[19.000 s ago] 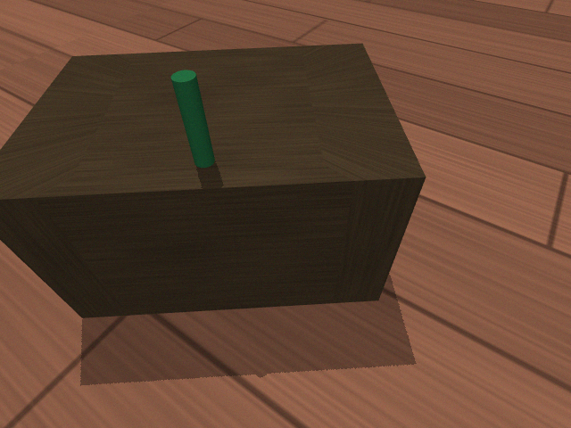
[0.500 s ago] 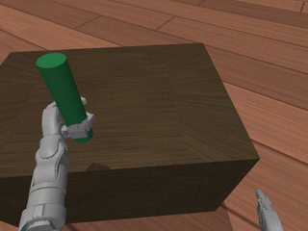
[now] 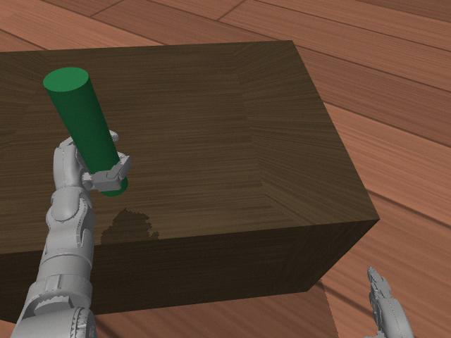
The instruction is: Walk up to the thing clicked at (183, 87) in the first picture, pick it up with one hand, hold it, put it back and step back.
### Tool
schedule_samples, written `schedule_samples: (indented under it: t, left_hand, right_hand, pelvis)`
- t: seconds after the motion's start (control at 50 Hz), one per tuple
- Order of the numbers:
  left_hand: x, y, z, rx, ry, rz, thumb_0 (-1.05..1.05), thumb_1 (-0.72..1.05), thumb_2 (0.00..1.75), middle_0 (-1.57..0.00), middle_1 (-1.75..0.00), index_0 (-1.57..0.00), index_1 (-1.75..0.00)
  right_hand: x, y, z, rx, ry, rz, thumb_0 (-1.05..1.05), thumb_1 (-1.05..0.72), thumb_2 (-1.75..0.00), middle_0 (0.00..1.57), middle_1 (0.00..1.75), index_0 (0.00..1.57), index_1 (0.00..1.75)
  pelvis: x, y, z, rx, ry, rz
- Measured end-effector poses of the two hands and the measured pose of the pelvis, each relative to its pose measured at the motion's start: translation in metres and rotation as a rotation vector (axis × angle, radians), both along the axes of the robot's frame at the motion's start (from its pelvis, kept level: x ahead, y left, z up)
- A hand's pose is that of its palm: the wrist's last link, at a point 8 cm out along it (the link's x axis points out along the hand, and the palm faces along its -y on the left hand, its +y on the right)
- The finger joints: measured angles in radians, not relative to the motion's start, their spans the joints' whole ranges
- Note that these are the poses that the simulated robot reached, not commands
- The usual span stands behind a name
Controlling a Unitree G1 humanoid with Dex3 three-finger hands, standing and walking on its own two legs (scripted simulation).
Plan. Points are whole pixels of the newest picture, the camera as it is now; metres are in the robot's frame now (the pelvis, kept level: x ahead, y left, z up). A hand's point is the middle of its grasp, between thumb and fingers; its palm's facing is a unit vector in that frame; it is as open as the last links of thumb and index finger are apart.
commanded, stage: lower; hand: left
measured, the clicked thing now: (95, 143) +0.43 +0.20 +0.13
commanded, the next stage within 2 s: loosen in 1.28 s
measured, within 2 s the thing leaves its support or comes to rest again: rests again in 1.10 s
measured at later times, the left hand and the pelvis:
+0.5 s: hand (119, 177) +0.44 +0.20 +0.02, palm faces +0.18 -0.98 -0.01, open 7.5 cm; pelvis -0.01 +0.00 -0.02, yaw +0 degrees
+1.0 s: hand (122, 182) +0.45 +0.20 -0.01, palm faces +0.18 -0.98 -0.01, open 7.5 cm; pelvis -0.01 +0.00 -0.04, yaw +0 degrees
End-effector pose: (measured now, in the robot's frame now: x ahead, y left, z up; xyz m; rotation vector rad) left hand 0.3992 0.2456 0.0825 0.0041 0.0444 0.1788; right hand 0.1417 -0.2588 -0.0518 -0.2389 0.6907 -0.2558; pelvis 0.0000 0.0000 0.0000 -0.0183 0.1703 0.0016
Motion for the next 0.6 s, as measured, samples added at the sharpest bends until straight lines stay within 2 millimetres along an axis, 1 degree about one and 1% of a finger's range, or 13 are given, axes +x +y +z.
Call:
schedule_samples:
  t: [0.18,0.22,0.34,0.42,0.48,0.6]
  left_hand:
    - [0.005,0.002,-0.009,0.003,-0.001,0.001,-0.02,-0.13,1.15,-0.85,-1.13,-0.88,-1.12]
    - [0.006,0.003,-0.016,-0.002,0.008,0.005,-0.02,-0.13,1.15,-0.85,-1.13,-0.88,-1.12]
    - [0.006,0.002,-0.044,-0.001,0.041,0.002,-0.02,-0.12,1.15,-0.85,-1.13,-0.88,-1.12]
    - [0.007,0.000,-0.057,-0.007,0.037,-0.003,-0.02,-0.12,1.15,-0.85,-1.13,-0.88,-1.12]
    - [0.009,0.001,-0.061,-0.006,0.019,0.000,-0.02,-0.12,1.15,-0.85,-1.13,-0.88,-1.12]
    - [0.016,0.005,-0.060,0.006,-0.015,0.016,-0.02,-0.12,1.15,-0.85,-1.13,-0.88,-1.12]
  right_hand:
    - [-0.001,0.003,0.000,0.003,-0.006,0.014,-0.01,0.54,-0.05,0.05,0.05,0.05,0.05]
    - [-0.002,0.003,-0.001,0.002,-0.002,0.016,-0.01,0.54,-0.05,0.06,0.05,0.05,0.05]
    - [-0.005,0.002,-0.002,-0.018,0.004,0.038,-0.01,0.54,-0.05,0.06,0.05,0.05,0.05]
    - [-0.007,0.001,0.001,-0.039,0.008,0.051,-0.01,0.53,-0.05,0.06,0.05,0.05,0.05]
    - [-0.008,0.000,0.002,-0.054,0.008,0.059,-0.01,0.53,-0.05,0.06,0.05,0.05,0.05]
    - [-0.008,-0.002,0.001,-0.068,0.003,0.053,-0.01,0.53,-0.06,0.06,0.05,0.05,0.05]
  pelvis:
    - [0.000,0.000,-0.006,-0.002,0.020,0.000]
    - [-0.001,0.000,-0.008,-0.002,0.030,0.000]
    - [-0.006,-0.001,-0.015,-0.006,0.065,-0.001]
    - [-0.008,-0.001,-0.020,-0.009,0.083,0.001]
    - [-0.008,-0.002,-0.023,-0.013,0.092,0.002]
    - [-0.009,-0.001,-0.029,-0.018,0.111,0.004]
